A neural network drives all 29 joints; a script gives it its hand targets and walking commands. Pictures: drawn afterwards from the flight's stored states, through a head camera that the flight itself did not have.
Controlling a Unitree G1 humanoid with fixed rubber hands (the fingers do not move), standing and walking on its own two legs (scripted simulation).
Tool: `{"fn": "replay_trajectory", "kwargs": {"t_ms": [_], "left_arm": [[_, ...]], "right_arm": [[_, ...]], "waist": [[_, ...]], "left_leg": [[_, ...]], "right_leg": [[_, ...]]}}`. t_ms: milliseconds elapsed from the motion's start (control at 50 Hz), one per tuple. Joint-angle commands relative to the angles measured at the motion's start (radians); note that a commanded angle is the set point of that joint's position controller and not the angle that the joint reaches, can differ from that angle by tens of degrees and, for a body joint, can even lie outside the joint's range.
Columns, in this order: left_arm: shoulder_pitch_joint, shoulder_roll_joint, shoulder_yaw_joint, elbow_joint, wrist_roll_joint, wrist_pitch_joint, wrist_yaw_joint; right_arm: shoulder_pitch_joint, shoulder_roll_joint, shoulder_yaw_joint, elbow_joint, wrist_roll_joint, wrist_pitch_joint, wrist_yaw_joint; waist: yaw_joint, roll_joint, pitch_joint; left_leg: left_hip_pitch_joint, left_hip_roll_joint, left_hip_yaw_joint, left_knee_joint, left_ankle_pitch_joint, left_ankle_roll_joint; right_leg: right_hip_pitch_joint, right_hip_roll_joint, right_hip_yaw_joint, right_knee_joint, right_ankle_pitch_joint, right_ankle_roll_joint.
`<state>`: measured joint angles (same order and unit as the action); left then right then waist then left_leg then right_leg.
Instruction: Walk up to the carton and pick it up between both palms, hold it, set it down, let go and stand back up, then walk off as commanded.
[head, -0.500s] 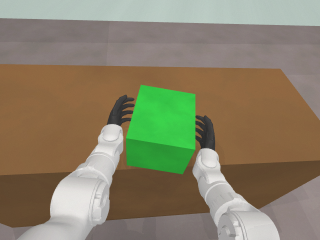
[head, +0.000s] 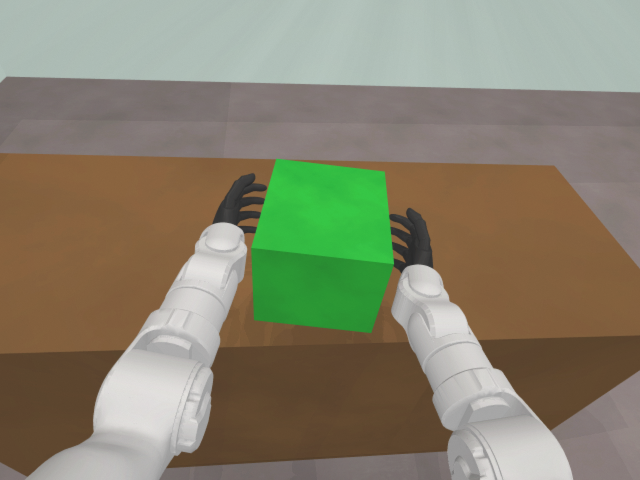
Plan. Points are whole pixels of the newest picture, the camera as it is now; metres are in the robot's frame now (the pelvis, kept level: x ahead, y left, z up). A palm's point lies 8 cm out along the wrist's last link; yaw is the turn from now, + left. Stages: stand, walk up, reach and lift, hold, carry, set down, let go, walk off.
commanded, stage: reach and lift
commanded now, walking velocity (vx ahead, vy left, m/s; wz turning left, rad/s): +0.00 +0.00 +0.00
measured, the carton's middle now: (322, 242) +0.43 -0.02 +0.07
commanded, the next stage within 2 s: hold in 1.68 s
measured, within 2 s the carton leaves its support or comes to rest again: neither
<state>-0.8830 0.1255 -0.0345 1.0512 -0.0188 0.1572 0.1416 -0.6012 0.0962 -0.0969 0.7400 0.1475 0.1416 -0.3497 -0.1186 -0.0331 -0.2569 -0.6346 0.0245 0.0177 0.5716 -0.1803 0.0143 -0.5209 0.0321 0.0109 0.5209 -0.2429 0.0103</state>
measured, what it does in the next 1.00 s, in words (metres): stands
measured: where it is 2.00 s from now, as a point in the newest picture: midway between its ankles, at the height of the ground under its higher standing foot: outside the picture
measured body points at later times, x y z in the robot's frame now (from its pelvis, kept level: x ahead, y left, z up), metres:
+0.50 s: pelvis -0.01 +0.00 +0.00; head -0.04 +0.03 +0.45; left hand +0.42 +0.12 +0.16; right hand +0.38 -0.13 +0.14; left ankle +0.05 +0.10 -0.73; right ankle +0.00 -0.13 -0.73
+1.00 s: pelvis -0.02 -0.01 +0.00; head -0.05 +0.00 +0.45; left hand +0.41 +0.12 +0.18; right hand +0.39 -0.13 +0.16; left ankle +0.05 +0.10 -0.73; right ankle +0.00 -0.13 -0.73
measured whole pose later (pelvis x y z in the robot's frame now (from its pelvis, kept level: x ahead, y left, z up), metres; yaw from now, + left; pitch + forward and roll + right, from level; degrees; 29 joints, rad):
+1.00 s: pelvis -0.02 -0.01 +0.00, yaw +0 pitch +6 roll -1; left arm -0.88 0.03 0.20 0.80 0.13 0.44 0.20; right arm -0.76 0.03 -0.14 0.73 0.13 0.36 -0.26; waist -0.04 -0.02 -0.21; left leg -0.47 0.02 0.02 0.51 -0.15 0.01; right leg -0.39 0.03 0.01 0.52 -0.24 0.00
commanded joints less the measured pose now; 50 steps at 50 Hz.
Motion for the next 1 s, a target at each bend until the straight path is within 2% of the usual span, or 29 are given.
{"fn": "replay_trajectory", "kwargs": {"t_ms": [0,140,220,300,440,620,680,740,860,980], "left_arm": [[-0.691,-0.988,-0.284,-0.473,-0.015,-0.064,-0.158],[-0.715,-1.010,-0.275,-0.502,-0.036,0.004,-0.139],[-0.703,-1.029,-0.267,-0.534,-0.042,0.035,-0.123],[-0.682,-1.021,-0.228,-0.549,-0.027,0.070,-0.114],[-0.693,-0.996,-0.158,-0.535,0.003,0.128,-0.109],[-0.730,-0.969,-0.064,-0.453,0.049,0.180,-0.121],[-0.745,-0.957,-0.049,-0.466,0.058,0.184,-0.125],[-0.752,-0.937,-0.026,-0.456,0.075,0.191,-0.129],[-0.737,-0.927,-0.038,-0.496,0.071,0.200,-0.126],[-0.681,-0.945,-0.121,-0.599,0.025,0.219,-0.117]], "right_arm": [[-1.080,0.663,0.488,-0.562,0.052,-0.019,0.194],[-1.137,0.624,0.429,-0.546,0.060,0.022,0.210],[-1.161,0.608,0.429,-0.557,0.086,0.042,0.222],[-1.176,0.601,0.424,-0.562,0.101,0.064,0.230],[-1.213,0.571,0.378,-0.480,0.108,0.096,0.244],[-1.228,0.539,0.258,-0.313,0.063,0.113,0.262],[-1.215,0.536,0.229,-0.278,0.046,0.111,0.268],[-1.205,0.538,0.215,-0.236,0.039,0.110,0.271],[-1.218,0.563,0.265,-0.283,0.064,0.101,0.267],[-1.215,0.583,0.371,-0.443,0.125,0.111,0.243]], "waist": [[0.022,0.225,-0.710],[0.021,0.225,-0.661],[0.036,0.217,-0.642],[0.059,0.184,-0.619],[0.082,0.158,-0.507],[0.075,0.124,-0.361],[0.067,0.118,-0.355],[0.072,0.116,-0.340],[0.091,0.103,-0.395],[0.088,0.096,-0.519]], "left_leg": [[0.780,-0.020,-0.135,0.010,0.338,-0.058],[0.788,-0.015,-0.132,-0.015,0.321,-0.066],[0.805,-0.012,-0.130,-0.027,0.348,-0.068],[0.805,-0.015,-0.124,-0.041,0.360,-0.060],[0.784,-0.015,-0.108,-0.079,0.297,-0.045],[0.722,-0.007,-0.085,-0.141,0.140,-0.027],[0.716,-0.006,-0.081,-0.152,0.119,-0.026],[0.708,-0.007,-0.073,-0.162,0.104,-0.024],[0.724,-0.015,-0.065,-0.147,0.158,-0.020],[0.775,-0.027,-0.074,-0.103,0.305,-0.027]], "right_leg": [[0.077,0.034,-0.020,-0.149,0.306,0.006],[0.072,0.040,-0.028,-0.164,0.252,-0.005],[0.088,0.044,-0.030,-0.167,0.262,-0.006],[0.124,0.047,-0.026,-0.171,0.271,0.002],[0.148,0.046,-0.019,-0.193,0.198,0.001],[0.154,0.035,-0.016,-0.231,0.037,-0.010],[0.168,0.032,-0.017,-0.233,0.021,-0.011],[0.178,0.029,-0.018,-0.238,0.012,-0.009],[0.218,0.031,-0.013,-0.231,0.073,0.003],[0.288,0.047,-0.006,-0.206,0.254,0.021]]}}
